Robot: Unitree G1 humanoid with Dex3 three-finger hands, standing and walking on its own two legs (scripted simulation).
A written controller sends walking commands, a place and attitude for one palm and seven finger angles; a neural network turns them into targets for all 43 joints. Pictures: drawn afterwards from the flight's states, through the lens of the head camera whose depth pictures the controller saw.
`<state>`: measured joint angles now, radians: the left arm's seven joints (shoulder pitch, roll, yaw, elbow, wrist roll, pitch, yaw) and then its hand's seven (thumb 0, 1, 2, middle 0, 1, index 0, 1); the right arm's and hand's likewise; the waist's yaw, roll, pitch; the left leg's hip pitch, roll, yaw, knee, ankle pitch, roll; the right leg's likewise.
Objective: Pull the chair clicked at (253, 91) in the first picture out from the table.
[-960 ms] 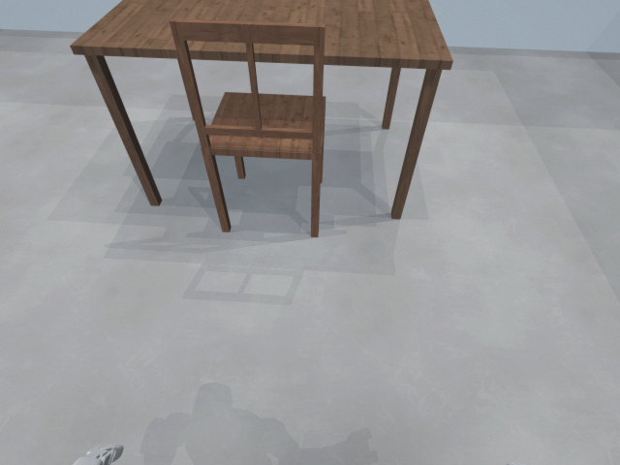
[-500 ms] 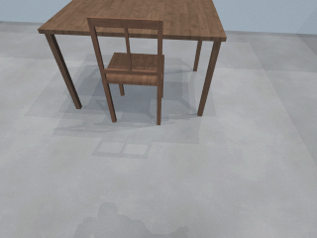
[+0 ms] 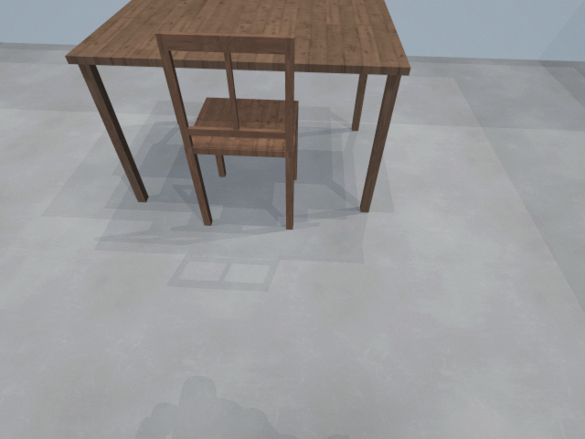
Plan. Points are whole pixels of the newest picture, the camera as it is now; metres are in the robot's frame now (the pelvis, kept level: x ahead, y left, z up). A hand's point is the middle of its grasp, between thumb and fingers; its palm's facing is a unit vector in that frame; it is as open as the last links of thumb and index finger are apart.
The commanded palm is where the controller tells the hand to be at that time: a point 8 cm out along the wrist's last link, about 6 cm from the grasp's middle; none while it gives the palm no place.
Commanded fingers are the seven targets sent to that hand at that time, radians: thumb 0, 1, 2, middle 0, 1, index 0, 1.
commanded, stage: look at it before walking up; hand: left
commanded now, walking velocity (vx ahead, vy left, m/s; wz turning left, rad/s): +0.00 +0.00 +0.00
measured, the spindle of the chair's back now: (232, 93) +1.15 +0.27 -0.11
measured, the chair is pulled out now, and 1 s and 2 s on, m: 0.00 0.00 0.00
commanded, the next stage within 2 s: walk to a spot facing it in 0.48 s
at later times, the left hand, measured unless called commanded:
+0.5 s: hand out of the picture +0.07 +0.25 -0.15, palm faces -0.03 -0.94 -0.33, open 7.3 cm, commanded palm none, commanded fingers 0.00 0.90 0.90 -0.20 -0.30 -0.20 -0.30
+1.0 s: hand out of the picture +0.01 +0.26 -0.20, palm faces +0.21 -0.96 -0.20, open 7.3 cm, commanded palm none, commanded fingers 0.00 0.90 0.90 -0.20 -0.30 -0.20 -0.30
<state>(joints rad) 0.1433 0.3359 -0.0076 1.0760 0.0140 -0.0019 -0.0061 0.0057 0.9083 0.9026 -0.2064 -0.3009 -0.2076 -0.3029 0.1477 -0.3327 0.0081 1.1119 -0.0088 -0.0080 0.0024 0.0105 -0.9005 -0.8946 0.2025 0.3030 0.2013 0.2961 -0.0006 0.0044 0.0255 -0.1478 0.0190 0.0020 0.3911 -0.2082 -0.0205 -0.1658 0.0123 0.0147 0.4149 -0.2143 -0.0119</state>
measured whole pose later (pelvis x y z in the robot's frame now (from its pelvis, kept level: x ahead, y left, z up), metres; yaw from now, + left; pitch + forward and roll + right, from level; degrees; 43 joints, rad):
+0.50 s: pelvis +0.00 +0.00 +0.00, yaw +0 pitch -2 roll +0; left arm 0.15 0.34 -0.01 1.08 0.02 0.00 -0.01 0.01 0.91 0.90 -0.21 -0.30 -0.21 -0.30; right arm 0.13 -0.34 0.01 1.11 -0.01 -0.01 0.00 0.01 -0.90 -0.89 0.20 0.30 0.20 0.30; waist 0.01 0.00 0.03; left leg -0.14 0.02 0.00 0.37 -0.20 -0.02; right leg -0.16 0.01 0.02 0.39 -0.20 -0.01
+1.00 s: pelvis +0.01 +0.05 -0.02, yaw +13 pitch -1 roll -1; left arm 0.26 0.26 0.04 0.98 0.03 0.02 -0.01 0.00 0.91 0.90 -0.21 -0.30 -0.21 -0.30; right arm 0.28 -0.23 -0.03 0.99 -0.02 0.01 0.04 0.01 -0.90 -0.89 0.20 0.30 0.20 0.30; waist -0.02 -0.05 0.03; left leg -0.30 0.02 0.10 0.65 -0.35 0.03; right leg -0.24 -0.12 -0.14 0.72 -0.46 0.04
